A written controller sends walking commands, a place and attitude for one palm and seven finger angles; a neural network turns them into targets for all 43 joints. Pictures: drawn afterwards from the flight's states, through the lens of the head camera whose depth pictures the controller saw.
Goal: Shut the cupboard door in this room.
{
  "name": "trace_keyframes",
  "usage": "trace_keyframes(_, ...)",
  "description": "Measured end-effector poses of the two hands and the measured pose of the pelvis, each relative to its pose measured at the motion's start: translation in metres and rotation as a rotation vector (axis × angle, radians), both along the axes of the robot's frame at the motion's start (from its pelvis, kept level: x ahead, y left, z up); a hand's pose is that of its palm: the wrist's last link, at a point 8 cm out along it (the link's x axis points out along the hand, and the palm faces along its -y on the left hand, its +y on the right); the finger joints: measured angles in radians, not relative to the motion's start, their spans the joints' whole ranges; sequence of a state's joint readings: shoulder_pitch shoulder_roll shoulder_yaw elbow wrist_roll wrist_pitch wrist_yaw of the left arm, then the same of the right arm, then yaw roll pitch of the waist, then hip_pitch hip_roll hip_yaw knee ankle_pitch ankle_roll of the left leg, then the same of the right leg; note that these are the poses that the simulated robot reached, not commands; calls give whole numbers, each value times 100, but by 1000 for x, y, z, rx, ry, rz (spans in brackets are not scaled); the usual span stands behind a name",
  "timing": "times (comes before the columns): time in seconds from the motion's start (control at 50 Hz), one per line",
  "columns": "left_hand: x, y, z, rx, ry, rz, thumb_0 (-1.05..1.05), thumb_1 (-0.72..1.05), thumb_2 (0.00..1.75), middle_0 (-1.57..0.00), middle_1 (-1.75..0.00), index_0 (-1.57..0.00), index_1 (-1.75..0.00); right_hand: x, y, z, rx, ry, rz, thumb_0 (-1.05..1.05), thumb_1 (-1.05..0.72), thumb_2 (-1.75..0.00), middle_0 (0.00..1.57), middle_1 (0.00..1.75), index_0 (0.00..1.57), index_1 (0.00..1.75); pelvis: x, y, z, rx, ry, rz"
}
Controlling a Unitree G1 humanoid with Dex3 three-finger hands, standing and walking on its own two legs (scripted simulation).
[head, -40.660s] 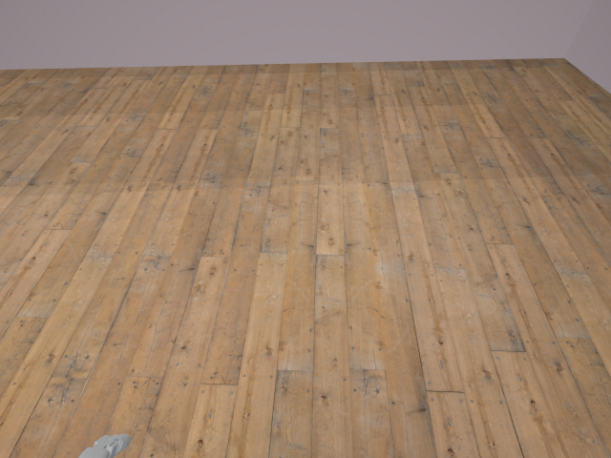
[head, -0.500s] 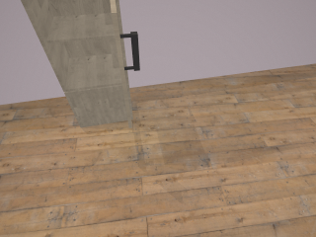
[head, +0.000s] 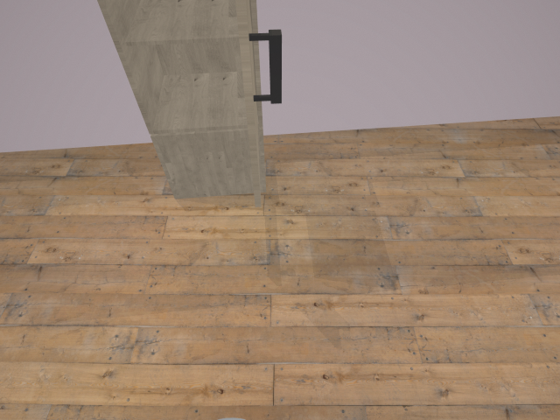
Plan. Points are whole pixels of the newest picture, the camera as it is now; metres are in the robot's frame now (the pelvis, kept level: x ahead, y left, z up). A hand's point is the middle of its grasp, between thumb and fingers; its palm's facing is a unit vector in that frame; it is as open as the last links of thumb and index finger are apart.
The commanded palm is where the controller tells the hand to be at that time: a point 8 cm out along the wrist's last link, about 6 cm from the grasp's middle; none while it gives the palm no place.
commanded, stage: turn or walk to find it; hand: left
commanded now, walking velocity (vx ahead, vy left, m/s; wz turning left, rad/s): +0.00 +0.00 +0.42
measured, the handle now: (265, 69) +0.77 +0.08 +0.08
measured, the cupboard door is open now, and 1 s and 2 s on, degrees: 88 88 88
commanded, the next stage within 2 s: stand and wait in 0.56 s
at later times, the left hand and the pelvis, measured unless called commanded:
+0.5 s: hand out of the picture +0.05 +0.24 -0.15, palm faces +0.26 -0.92 -0.29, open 7.3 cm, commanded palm none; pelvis +0.00 +0.01 +0.00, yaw +15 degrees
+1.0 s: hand out of the picture -0.09 +0.14 -0.17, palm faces +0.45 -0.87 -0.21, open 7.3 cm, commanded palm none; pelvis +0.01 -0.02 +0.00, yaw +23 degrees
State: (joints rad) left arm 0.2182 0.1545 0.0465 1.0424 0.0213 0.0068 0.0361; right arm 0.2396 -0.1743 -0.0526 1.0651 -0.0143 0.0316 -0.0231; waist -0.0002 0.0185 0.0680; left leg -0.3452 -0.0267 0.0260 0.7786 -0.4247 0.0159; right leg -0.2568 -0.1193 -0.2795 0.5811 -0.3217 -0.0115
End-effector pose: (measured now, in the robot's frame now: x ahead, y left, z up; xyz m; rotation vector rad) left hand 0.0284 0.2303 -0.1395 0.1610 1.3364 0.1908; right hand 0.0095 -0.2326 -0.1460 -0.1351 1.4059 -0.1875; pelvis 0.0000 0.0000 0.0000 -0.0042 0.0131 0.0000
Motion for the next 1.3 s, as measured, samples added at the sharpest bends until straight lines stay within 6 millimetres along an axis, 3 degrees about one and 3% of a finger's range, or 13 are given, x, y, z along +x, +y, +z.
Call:
trace_keyframes(0.12,-16,8,-5,-15,-15,54,0,91,90,-20,-30,-20,-30,50,-10,11,-42,-75,105,1,-91,-90,19,30,19,30,-6,5,0,16,-6,73)
trace_keyframes(0.2,-27,27,-18,-32,-15,94,0,91,90,-20,-30,-20,-30,86,2,12,-65,-163,175,0,-91,-90,19,30,19,30,-6,20,-11,3,-4,112)
trace_keyframes(0.26,-31,44,-20,-20,-1,117,0,91,90,-20,-30,-20,-30,101,16,14,-64,-214,207,0,-91,-90,19,30,19,30,-8,26,-13,11,-5,133)
trace_keyframes(0.42,-9,62,16,53,-120,174,0,91,90,-20,-30,-20,-30,101,29,17,-13,-167,286,0,-90,-90,20,30,20,30,-7,19,4,3,10,226)
trace_keyframes(0.56,-1,39,31,118,-185,199,0,91,90,-20,-30,-20,-30,105,11,-9,58,-131,310,0,-90,-90,20,30,20,30,0,-8,-3,34,6,290)
trace_keyframes(0.62,-13,20,36,128,-186,224,0,91,90,-20,-30,-20,-30,111,1,-14,70,-107,331,0,-90,-90,20,30,20,30,1,-18,-2,40,-8,330)
trace_keyframes(0.82,-80,-35,33,53,-24,351,0,91,90,-20,-30,-20,-30,137,-12,4,47,-79,408,0,-91,-90,19,30,19,30,10,-32,14,64,11,372)
trace_keyframes(0.9,-109,-48,24,8,37,395,0,92,90,-20,-30,-20,-30,146,-2,8,30,-82,447,0,-91,-90,19,30,19,30,10,-28,13,49,15,378)
trace_keyframes(1.02,-145,-53,2,-57,114,459,0,91,90,-20,-30,-20,-30,152,30,12,20,-142,496,0,-91,-90,19,30,19,30,4,-16,5,11,-6,393)
trace_keyframes(1.16,-147,-49,-2,-99,111,438,0,91,90,-20,-30,-20,-30,145,56,21,30,-186,483,0,-92,-90,20,30,20,30,0,-3,9,2,-35,382)
trace_keyframes(1.3,-132,-25,-2,-76,49,430,0,91,90,-20,-30,-20,-30,124,53,17,12,-146,480,-1,-94,-90,20,30,20,30,-13,6,8,5,-24,405)
